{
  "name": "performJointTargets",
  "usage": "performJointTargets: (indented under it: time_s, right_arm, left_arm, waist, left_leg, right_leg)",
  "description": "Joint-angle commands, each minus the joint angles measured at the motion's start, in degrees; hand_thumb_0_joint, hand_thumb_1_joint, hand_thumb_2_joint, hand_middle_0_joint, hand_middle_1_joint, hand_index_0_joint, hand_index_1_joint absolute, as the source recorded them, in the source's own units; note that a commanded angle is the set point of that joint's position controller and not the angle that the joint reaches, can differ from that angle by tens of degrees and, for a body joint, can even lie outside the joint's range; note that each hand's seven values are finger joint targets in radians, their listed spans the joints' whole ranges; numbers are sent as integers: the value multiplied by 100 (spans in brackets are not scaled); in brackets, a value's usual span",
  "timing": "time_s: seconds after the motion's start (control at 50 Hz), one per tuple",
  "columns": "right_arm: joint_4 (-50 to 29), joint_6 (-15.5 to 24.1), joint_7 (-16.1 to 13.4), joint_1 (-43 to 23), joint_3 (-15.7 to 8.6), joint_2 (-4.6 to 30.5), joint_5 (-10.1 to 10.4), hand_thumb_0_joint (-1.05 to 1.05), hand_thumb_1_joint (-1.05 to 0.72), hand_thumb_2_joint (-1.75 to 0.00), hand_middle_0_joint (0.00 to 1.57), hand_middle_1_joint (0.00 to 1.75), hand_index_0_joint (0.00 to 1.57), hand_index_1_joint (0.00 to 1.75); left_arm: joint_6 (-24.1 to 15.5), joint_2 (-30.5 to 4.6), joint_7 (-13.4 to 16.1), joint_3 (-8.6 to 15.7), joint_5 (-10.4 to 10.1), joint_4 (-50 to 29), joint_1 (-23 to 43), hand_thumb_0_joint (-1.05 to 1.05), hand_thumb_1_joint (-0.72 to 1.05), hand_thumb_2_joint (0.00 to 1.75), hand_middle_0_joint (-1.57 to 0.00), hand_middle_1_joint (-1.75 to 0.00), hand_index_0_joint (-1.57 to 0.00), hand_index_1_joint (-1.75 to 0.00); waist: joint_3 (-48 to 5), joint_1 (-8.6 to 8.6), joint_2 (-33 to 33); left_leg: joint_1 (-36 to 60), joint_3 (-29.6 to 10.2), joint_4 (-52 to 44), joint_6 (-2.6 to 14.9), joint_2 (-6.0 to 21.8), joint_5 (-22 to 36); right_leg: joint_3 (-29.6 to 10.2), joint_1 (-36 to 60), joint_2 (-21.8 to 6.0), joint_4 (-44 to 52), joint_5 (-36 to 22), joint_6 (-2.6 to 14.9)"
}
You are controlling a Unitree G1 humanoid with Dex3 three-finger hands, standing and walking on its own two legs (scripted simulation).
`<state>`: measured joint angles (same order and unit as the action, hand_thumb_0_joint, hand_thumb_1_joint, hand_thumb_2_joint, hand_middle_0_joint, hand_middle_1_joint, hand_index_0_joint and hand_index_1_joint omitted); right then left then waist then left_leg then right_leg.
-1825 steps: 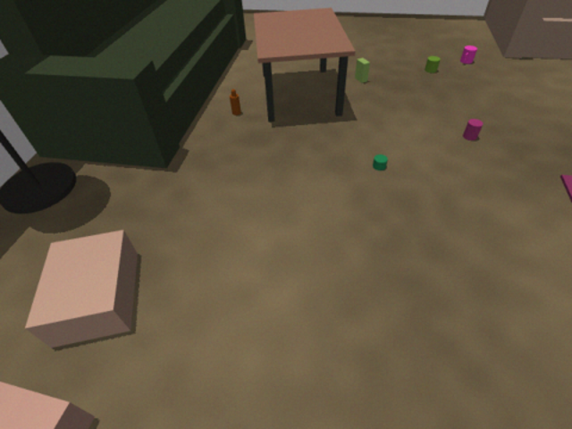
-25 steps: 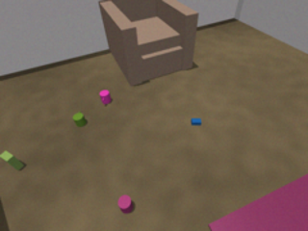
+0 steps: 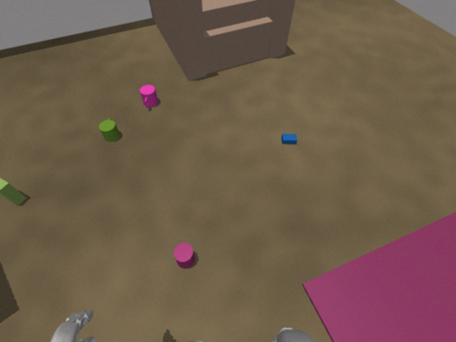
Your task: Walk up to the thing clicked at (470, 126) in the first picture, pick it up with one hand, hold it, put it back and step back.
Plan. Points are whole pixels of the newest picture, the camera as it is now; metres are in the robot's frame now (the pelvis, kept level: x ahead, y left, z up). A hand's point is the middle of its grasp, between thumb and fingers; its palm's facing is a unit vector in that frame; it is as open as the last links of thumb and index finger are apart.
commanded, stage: step back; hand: left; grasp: from above
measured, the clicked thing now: (184, 256) +0.48 +0.19 -0.71
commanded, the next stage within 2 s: none
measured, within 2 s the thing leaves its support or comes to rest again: neither
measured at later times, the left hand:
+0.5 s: hand out of the picture +0.02 +0.26 -0.14, palm faces -0.10 -0.91 -0.40, open 7.4 cm
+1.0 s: hand out of the picture -0.11 +0.29 -0.14, palm faces -0.04 -0.93 -0.37, open 7.4 cm
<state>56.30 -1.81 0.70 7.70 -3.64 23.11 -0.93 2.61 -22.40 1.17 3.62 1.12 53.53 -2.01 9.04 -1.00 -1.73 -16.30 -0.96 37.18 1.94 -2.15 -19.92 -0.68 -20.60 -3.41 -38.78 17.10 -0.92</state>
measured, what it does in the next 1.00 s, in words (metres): walks backwards: right foot, then left foot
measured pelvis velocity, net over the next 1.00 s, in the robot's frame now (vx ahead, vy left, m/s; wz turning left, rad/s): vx -0.24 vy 0.02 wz -0.06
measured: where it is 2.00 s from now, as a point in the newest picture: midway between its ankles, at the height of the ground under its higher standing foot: outside the picture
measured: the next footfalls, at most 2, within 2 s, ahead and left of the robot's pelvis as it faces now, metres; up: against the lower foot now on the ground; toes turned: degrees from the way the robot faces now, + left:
right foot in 0.42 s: -0.06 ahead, -0.12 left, +0.00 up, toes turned -3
left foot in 0.76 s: -0.13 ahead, +0.13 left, +0.00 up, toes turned -4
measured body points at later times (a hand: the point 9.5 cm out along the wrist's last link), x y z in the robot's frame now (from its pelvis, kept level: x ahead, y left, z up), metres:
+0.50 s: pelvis -0.10 +0.00 +0.00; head -0.05 -0.02 +0.45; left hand +0.02 +0.30 -0.11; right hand -0.01 -0.32 -0.12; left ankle -0.03 +0.10 -0.70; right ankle -0.10 -0.12 -0.72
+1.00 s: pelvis -0.24 +0.02 +0.01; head -0.18 +0.04 +0.46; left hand -0.11 +0.33 -0.11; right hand -0.15 -0.30 -0.09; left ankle -0.17 +0.13 -0.72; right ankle -0.28 -0.13 -0.63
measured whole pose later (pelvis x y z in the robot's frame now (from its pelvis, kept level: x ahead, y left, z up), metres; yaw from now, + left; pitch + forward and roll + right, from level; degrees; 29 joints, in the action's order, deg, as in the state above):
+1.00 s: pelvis -0.24 +0.02 +0.01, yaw -3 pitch -2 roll -2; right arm 48.2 -0.8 -0.7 8.8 -2.1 20.6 -1.9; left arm 3.6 -23.1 0.9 5.5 1.0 46.3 -9.3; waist 9.4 0.4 -1.7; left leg -18.9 -0.9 33.6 1.7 1.3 -12.6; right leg -8.6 -25.0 6.3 -67.3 29.4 -0.8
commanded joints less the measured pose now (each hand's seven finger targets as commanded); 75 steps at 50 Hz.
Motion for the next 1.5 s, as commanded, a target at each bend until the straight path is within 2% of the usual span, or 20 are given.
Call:
performJointTargets:
  time_s: [0.0,0.08,0.34,0.4,0.44,0.46,0.52,0.64,0.72,0.76,0.78,0.84,1.02,1.12,1.16,1.18,1.24,1.4,1.44,1.48]
  right_arm:
    - [-468,171,-118,340,-416,1846,-63,0,-90,-90,20,30,20,30]
    - [-733,170,-276,-244,-285,1225,-91,0,-90,-90,20,30,20,30]
    - [-1099,100,-260,3,-326,1317,-20,0,-90,-90,20,30,20,30]
    - [-1120,55,-208,-186,-227,1129,93,0,-90,-90,20,30,20,30]
    - [-1131,16,-235,-369,-239,960,128,0,-90,-90,20,30,20,30]
    - [-1029,-12,-236,-188,-262,1064,102,0,-90,-90,20,30,20,30]
    - [-869,34,-243,301,-183,967,160,0,-90,-90,20,30,20,30]
    - [-1070,112,-257,294,-125,919,73,0,-90,-90,20,30,20,30]
    - [-846,194,-213,869,-235,917,-41,0,-90,-90,20,30,20,30]
    - [-1045,202,-149,404,-461,1978,-118,0,-90,-90,20,30,20,30]
    - [-1105,220,-151,354,-489,2097,-127,0,-90,-90,20,30,20,30]
    - [-1168,235,-240,-163,-285,1393,-116,0,-90,-90,20,30,20,30]
    - [-1304,173,-265,274,-325,1412,-111,0,-90,-90,20,30,20,30]
    - [-1385,-9,-210,-154,-344,1506,-23,0,-90,-90,20,30,20,30]
    - [-1568,10,-259,-410,-219,922,70,0,-90,-90,20,30,20,30]
    - [-1486,-37,-306,-355,-323,1209,18,0,-90,-90,20,30,20,30]
    - [-1086,18,-256,377,-276,1108,93,0,-90,-90,20,30,20,30]
    - [-1018,152,-246,636,-179,849,-37,0,-90,-90,20,30,20,30]
    - [-872,182,-251,796,-286,1001,-88,0,-90,-90,20,30,20,30]
    - [-1049,137,-183,436,-473,2160,-83,0,-90,-90,20,30,20,30]
  left_arm:
    - [19,-916,155,220,-41,-619,-147,0,90,90,-20,-30,-20,-30]
    - [27,-1050,137,247,-114,-530,-522,0,90,90,-20,-30,-20,-30]
    - [-103,-899,-21,386,7,-696,-960,0,90,90,-20,-30,-20,-30]
    - [-209,-1066,-21,452,110,-588,-1415,0,90,90,-20,-30,-20,-30]
    - [-200,-1900,-45,615,86,-908,-841,0,90,90,-20,-30,-20,-30]
    - [-237,-1703,-29,580,111,-1086,-597,0,90,90,-20,-30,-20,-30]
    - [-220,-1213,39,461,60,-1234,-103,0,90,90,-20,-30,-20,-30]
    - [-166,-1146,98,437,100,-1355,-724,0,90,90,-20,-30,-20,-30]
    - [-36,-1238,4,374,-20,-1467,-534,0,90,90,-20,-30,-20,-30]
    - [-28,-933,0,303,-65,-1582,-473,0,90,90,-20,-30,-20,-30]
    - [-28,-1149,73,439,20,-1516,-122,0,90,90,-20,-30,-20,-30]
    - [-4,-1031,65,427,-87,-1216,-680,0,90,90,-20,-30,-20,-30]
    - [-52,-952,-49,440,-19,-1157,-903,0,90,90,-20,-30,-20,-30]
    - [-107,-972,-99,463,46,-527,-1964,0,90,90,-20,-30,-20,-30]
    - [-99,-1986,-116,717,131,-828,-1453,0,90,90,-20,-30,-20,-30]
    - [-112,-2275,-91,729,166,-1091,-902,0,90,90,-20,-30,-20,-30]
    - [-176,-1432,-4,515,162,-1266,33,0,90,90,-20,-30,-20,-30]
    - [-72,-1317,84,460,61,-1277,-659,0,90,90,-20,-30,-20,-30]
    - [19,-1137,38,333,14,-1320,-700,0,90,90,-20,-30,-20,-30]
    - [38,-1073,61,331,-83,-1432,-438,0,90,90,-20,-30,-20,-30]
  waist:
    - [-1353,-135,1305]
    - [-1202,249,953]
    - [-1359,5,881]
    - [-1409,224,332]
    - [-767,376,-1449]
    - [-556,227,-1073]
    - [-614,-50,-595]
    - [-1172,343,-795]
    - [-1297,9,-559]
    - [-1092,18,1662]
    - [-945,-288,1519]
    - [-899,225,623]
    - [-1201,-121,1180]
    - [-1473,321,1350]
    - [-771,483,-1431]
    - [-380,470,-1587]
    - [-369,-154,-616]
    - [-1240,223,-978]
    - [-1334,179,-501]
    - [-1203,-13,1622]
  left_leg:
    - [863,-2588,-1507,1010,2208,4595]
    - [1224,-1177,-1126,638,1408,3939]
    - [969,-1347,-869,1048,1760,2551]
    - [-176,-793,-232,382,1158,1509]
    - [-800,-193,2059,-203,-358,-1551]
    - [-703,-760,2862,-223,-293,-1583]
    - [-930,-776,3174,-217,-520,-840]
    - [-1009,-393,985,-281,16,-1085]
    - [398,78,-1427,-124,45,947]
    - [523,-2675,-1912,910,2110,1846]
    - [-235,-3291,-2001,1567,2586,2148]
    - [294,-1589,-1350,1071,1761,3048]
    - [1016,-1325,-1080,1234,1694,2510]
    - [-266,-1081,-717,589,1321,1042]
    - [-1752,-375,1303,-139,-413,-1134]
    - [-1212,-798,2618,-308,-180,-1413]
    - [-1088,-838,3139,-209,-466,-586]
    - [-535,1,-454,-163,79,-449]
    - [490,-168,-1594,-51,194,1204]
    - [135,-2755,-1785,1270,2334,2461]
  right_leg:
    - [-1073,-560,1027,-2305,2198,263]
    - [-1109,-921,861,-2851,1074,210]
    - [-255,339,417,53,754,155]
    - [-730,1450,36,1469,-742,465]
    - [-3071,153,-1919,2171,-1225,1967]
    - [-3087,-163,-1969,2138,-1546,1995]
    - [-1357,299,-957,1648,-2332,1354]
    - [-1346,1951,-1124,989,-3120,1406]
    - [-970,1096,-726,318,-2244,875]
    - [-80,-577,821,-994,1056,243]
    - [-802,-315,868,-2305,2070,173]
    - [-1177,-823,936,-3399,1375,261]
    - [-482,-326,599,-1301,1243,-98]
    - [89,1429,465,1364,11,266]
    - [-2755,418,-1423,2358,1157,1224]
    - [-3518,-940,-2252,2784,1418,1846]
    - [-1295,-508,-1005,1754,-515,1154]
    - [-1061,1731,-1053,444,-2824,1112]
    - [-797,955,-702,-99,-2227,710]
    - [-49,-347,666,-1731,1816,190]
